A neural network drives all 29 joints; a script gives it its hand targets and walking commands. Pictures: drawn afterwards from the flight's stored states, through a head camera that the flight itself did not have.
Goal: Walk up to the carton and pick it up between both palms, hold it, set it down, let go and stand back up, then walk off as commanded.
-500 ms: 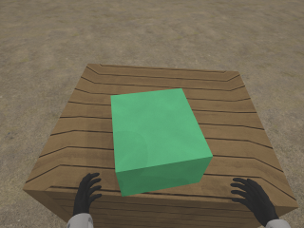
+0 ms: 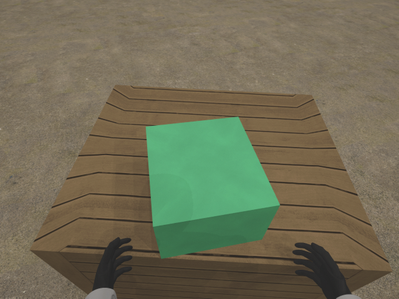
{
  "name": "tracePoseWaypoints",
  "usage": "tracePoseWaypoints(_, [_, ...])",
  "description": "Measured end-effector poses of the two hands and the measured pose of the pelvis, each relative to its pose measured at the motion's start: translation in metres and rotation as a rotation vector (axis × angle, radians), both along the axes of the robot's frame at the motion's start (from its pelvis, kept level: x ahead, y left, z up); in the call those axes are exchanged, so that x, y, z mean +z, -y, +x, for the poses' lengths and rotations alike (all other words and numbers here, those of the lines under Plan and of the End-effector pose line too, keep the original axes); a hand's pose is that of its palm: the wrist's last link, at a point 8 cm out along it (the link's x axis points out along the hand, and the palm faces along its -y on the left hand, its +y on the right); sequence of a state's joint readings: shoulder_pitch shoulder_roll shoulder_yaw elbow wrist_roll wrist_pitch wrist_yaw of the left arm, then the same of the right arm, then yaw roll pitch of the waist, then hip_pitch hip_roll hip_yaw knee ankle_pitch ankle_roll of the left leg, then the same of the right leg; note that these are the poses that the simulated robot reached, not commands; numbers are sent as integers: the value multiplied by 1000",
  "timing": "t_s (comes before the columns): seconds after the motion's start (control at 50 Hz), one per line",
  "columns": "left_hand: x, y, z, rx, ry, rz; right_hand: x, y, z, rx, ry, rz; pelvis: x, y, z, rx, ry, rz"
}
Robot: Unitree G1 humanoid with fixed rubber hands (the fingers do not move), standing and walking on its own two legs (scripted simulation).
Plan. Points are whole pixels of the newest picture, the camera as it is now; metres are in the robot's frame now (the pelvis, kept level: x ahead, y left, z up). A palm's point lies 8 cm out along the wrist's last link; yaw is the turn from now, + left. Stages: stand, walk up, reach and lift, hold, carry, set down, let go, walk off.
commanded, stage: set down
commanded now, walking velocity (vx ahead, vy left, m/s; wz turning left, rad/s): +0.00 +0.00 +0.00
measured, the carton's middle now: (202, 182) +0.40 +0.03 -0.02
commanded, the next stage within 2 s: let go in 1.04 s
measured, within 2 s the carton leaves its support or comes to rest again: neither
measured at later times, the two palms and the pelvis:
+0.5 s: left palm (103, 281) +0.16 +0.21 -0.03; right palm (330, 285) +0.18 -0.23 -0.03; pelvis -0.01 +0.01 +0.00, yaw +0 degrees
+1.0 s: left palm (100, 279) +0.17 +0.21 -0.03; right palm (327, 285) +0.19 -0.22 -0.03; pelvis -0.02 +0.01 +0.00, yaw +0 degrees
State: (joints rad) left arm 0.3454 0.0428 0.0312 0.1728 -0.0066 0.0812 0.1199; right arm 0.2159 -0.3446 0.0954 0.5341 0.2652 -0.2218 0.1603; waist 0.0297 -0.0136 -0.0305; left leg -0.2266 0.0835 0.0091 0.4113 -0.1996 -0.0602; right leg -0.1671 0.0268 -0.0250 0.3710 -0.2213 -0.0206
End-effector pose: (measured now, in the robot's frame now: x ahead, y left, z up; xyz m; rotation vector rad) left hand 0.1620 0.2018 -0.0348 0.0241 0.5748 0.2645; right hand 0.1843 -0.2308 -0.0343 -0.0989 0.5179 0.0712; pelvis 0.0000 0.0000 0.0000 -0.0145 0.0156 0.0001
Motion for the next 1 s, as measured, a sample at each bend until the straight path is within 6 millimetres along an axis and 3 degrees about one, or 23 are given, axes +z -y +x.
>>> tracePoseWaypoints(1.0, [3, -13, 5, -146, -48, -24, 3, -12, 1, -85, -28, -95, 0, -14, -15, 7, 73, 2])
